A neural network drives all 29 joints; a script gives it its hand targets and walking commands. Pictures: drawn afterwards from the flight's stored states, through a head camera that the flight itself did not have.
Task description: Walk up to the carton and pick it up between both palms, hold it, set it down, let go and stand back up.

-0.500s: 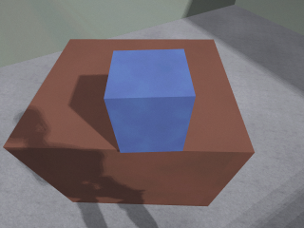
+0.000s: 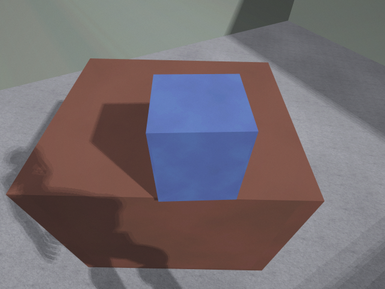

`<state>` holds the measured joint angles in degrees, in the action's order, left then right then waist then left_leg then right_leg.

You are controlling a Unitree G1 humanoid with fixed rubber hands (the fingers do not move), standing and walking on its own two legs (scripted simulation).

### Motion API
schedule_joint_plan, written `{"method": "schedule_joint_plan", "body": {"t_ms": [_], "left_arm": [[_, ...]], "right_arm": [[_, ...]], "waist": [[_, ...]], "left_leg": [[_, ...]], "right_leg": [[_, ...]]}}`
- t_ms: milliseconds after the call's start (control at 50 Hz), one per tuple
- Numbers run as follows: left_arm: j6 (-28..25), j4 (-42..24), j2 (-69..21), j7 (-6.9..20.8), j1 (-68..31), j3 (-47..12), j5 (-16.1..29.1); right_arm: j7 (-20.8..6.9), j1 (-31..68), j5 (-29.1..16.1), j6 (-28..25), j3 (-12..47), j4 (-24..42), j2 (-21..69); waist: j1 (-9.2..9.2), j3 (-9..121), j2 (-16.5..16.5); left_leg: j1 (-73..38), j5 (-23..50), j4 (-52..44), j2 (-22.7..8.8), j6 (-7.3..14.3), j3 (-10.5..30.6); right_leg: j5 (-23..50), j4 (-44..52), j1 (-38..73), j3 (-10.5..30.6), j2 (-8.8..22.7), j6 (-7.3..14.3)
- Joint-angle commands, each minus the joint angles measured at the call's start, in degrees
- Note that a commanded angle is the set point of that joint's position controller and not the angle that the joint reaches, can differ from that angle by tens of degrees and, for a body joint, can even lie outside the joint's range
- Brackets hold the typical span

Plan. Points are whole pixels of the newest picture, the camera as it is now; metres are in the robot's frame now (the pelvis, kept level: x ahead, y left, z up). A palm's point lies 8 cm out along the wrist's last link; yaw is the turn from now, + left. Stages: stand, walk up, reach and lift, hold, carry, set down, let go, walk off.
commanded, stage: stand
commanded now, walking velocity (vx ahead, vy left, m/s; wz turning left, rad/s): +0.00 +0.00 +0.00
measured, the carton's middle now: (197, 140) +0.45 +0.00 +0.05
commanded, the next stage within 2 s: reach and lift in 0.18 s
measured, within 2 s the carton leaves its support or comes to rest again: neither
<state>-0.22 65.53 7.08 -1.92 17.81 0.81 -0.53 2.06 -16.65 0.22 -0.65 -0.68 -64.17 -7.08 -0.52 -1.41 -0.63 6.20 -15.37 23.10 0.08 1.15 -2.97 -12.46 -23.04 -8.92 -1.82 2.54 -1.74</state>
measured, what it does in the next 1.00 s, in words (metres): stands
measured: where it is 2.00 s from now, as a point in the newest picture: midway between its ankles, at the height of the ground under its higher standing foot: outside the picture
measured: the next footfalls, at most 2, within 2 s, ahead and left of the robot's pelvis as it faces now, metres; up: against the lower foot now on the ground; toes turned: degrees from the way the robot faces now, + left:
none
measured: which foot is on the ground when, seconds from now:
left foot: down 0.00-1.00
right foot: down 0.00-1.00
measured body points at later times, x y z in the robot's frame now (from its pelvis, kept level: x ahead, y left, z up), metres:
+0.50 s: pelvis -0.04 -0.02 -0.02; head -0.02 -0.01 +0.43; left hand +0.16 +0.21 -0.10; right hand +0.17 -0.22 -0.10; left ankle -0.03 +0.10 -0.74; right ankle +0.00 -0.14 -0.74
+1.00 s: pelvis -0.02 -0.03 +0.00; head +0.02 -0.03 +0.45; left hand +0.14 +0.22 -0.09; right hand +0.14 -0.21 -0.08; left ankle -0.03 +0.10 -0.74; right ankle +0.00 -0.14 -0.74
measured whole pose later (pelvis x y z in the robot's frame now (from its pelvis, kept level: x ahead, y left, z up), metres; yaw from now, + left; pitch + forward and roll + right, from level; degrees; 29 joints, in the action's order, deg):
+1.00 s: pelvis -0.02 -0.03 +0.00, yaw -1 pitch +0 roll +0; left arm 29.2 16.4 15.5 5.3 12.4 4.4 4.7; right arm 6.8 -16.1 -5.0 18.8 3.3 -13.6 -3.7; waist -0.5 -4.7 -0.1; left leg 10.0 -14.5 25.1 -3.5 -2.0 -2.7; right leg -11.0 -23.7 -12.5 -2.4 -0.9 1.1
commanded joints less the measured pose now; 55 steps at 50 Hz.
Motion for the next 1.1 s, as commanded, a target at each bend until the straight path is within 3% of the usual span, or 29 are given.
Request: {"method": "schedule_joint_plan", "body": {"t_ms": [0, 160, 180, 200, 220, 240, 260, 300, 320, 340, 380, 400, 420, 460, 540, 620, 700, 800, 920, 1080], "left_arm": [[-0.37, -0.36, 4.37, -0.29, 4.28, 0.76, 0.00], [-0.38, 0.15, 3.83, -0.34, 4.52, 0.62, 0.03], [10.98, -23.15, 20.67, 3.05, -49.24, 2.55, 3.84], [19.79, -19.72, 18.32, 1.81, -36.86, -0.92, 6.68], [26.31, -26.57, 17.31, 1.11, -34.99, 0.10, 6.83], [31.72, -30.37, 14.34, 0.62, -32.73, 0.74, 7.05], [36.05, -33.35, 13.24, 0.67, -31.87, 1.50, 6.80], [42.68, -35.06, 10.12, 2.58, -26.29, 3.23, 3.00], [45.56, -35.74, 8.50, 4.17, -22.24, 3.97, 0.86], [48.13, -37.06, 7.06, 5.87, -18.08, 4.54, -0.77], [51.80, -42.53, 5.83, 8.35, -10.64, 5.32, -3.38], [52.80, -45.82, 6.06, 9.00, -8.68, 5.62, -4.05], [53.24, -47.88, 7.52, 9.09, -7.89, 5.53, -4.84], [52.64, -49.98, 9.74, 8.77, -7.47, 6.25, -5.73], [45.57, -54.08, 13.10, 8.23, -11.07, 8.86, -5.91], [35.01, -57.57, 15.39, 7.22, -17.74, 8.40, -1.76], [29.66, -56.10, 17.15, 6.50, -17.60, 6.13, 3.76], [29.44, -53.84, 17.14, 7.09, -7.48, 5.75, 5.93], [29.25, -54.51, 15.61, 7.15, -4.23, 6.59, 5.00], [23.42, -57.49, 14.77, 6.02, -6.53, 5.72, 4.96]], "right_arm": [[0.32, -3.49, 0.06, -0.44, -0.63, 0.79, -4.85], [0.46, -4.65, 0.10, -0.47, -0.36, -0.07, -4.14], [-1.55, 50.19, 6.93, 1.17, -8.27, 19.18, -8.26], [-3.12, 38.44, 7.35, 9.01, -9.11, 17.37, -8.08], [-3.94, 34.91, 5.95, 14.32, -7.84, 23.39, -8.18], [-4.58, 30.67, 3.24, 18.32, -5.96, 25.38, -7.39], [-4.83, 28.09, -0.26, 20.83, -3.50, 26.44, -6.81], [-4.49, 22.94, -6.29, 23.78, 0.90, 22.55, -6.47], [-3.75, 20.03, -9.50, 24.91, 3.16, 20.88, -7.52], [-2.64, 17.41, -12.23, 25.80, 4.79, 20.29, -8.86], [-0.10, 14.00, -14.60, 26.68, 5.64, 22.73, -11.44], [0.84, 14.31, -14.15, 26.87, 5.56, 25.96, -11.54], [1.76, 14.98, -12.71, 27.02, 5.35, 28.97, -10.90], [2.90, 14.81, -9.93, 27.39, 4.46, 35.00, -8.32], [2.04, 13.17, -6.01, 25.95, 3.05, 47.83, -4.77], [1.52, 10.83, -3.39, 22.08, 1.16, 55.20, -0.85], [3.02, 8.09, -3.02, 19.56, 1.17, 56.18, 1.66], [5.23, 2.08, -4.68, 18.61, 2.81, 56.11, 1.57], [5.23, 0.64, -5.14, 18.32, 2.91, 57.33, 0.03], [3.89, -0.46, -5.31, 15.49, 2.38, 59.66, 1.25]], "waist": [[0.09, -3.62, 0.21], [0.18, -4.10, 0.67], [4.23, 3.81, -1.68], [4.24, 5.26, -2.20], [1.97, 11.85, -1.17], [0.39, 16.16, 1.73], [-0.48, 17.48, 4.29], [1.03, 17.97, 7.97], [1.83, 18.93, 8.15], [2.43, 18.22, 7.29], [2.26, 11.44, 4.57], [1.71, 5.94, 2.35], [0.99, -1.38, 0.01], [0.10, -9.75, -0.93], [-1.54, -3.43, 1.55], [-0.32, 6.41, 3.18], [0.69, 11.97, 3.75], [0.06, 10.25, 2.27], [-0.66, 4.15, 1.54], [-0.99, 5.10, 3.20]], "left_leg": [[4.27, 8.88, -5.30, -4.97, 0.50, 4.47], [4.61, 7.93, -5.32, -4.94, 0.33, 4.42], [26.78, -1.73, 6.83, -2.65, -2.36, 0.63], [28.55, -10.27, 9.96, -1.15, -2.19, -2.29], [30.00, -8.94, 10.21, -1.20, -2.76, -2.43], [30.44, -6.37, 11.21, -1.87, -3.97, -2.79], [30.22, -0.69, 13.07, -2.77, -5.00, -2.75], [20.05, 21.36, 19.15, -4.24, -6.87, -1.45], [13.07, 29.90, 20.81, -4.32, -7.38, -0.56], [7.67, 32.19, 19.91, -4.04, -7.73, -0.09], [2.13, 24.36, 13.08, -2.78, -7.95, -0.74], [2.16, 14.26, 9.08, -1.90, -7.61, -1.75], [3.38, 4.79, 5.87, -1.38, -6.45, -2.73], [9.00, -2.13, 2.49, -1.07, -4.26, -4.02], [14.66, -4.14, 1.10, -2.72, -2.96, -5.47], [16.65, -3.24, 3.37, -3.36, -1.82, -5.62], [18.00, 0.79, 5.80, -3.09, -1.61, -5.01], [12.01, 11.29, 3.51, -1.76, -2.69, -4.47], [5.60, 15.34, -1.03, -0.83, -3.74, -4.22], [3.75, 14.59, -2.75, -1.02, -3.42, -3.60]], "right_leg": [[7.60, 3.40, 0.28, 3.33, 3.60, 2.43], [6.99, 3.42, 0.18, 3.29, 3.41, 2.52], [-8.29, -10.60, -9.17, -1.05, -1.15, 3.22], [-12.55, -14.25, -2.96, -0.91, 0.04, 3.76], [-8.69, -16.32, -0.77, -0.06, 0.43, 3.90], [-4.39, -18.57, -0.68, -0.03, 0.32, 3.66], [1.89, -20.94, -3.16, -0.80, -0.14, 3.66], [11.50, -23.66, -10.58, -3.95, -2.94, 3.96], [13.54, -22.34, -11.89, -4.43, -4.07, 4.21], [14.09, -19.04, -11.14, -4.42, -4.69, 4.56], [12.76, -9.63, -4.70, -4.28, -5.65, 4.71], [6.98, -5.25, -2.94, -4.16, -5.63, 4.52], [0.28, -2.31, -3.88, -4.05, -5.22, 3.98], [-5.26, 0.10, -3.97, -3.21, -4.63, 2.92], [-6.56, -0.33, 1.22, -1.81, -3.85, 1.04], [-2.87, -2.96, 0.79, 0.08, -1.96, -0.01], [4.31, -5.76, 0.74, 0.64, -1.00, -0.04], [12.85, -3.20, 3.84, -0.60, -2.26, -0.05], [10.92, 2.53, 3.80, -1.78, -3.89, -0.15], [9.36, 4.62, 3.83, -1.01, -3.45, 0.43]]}}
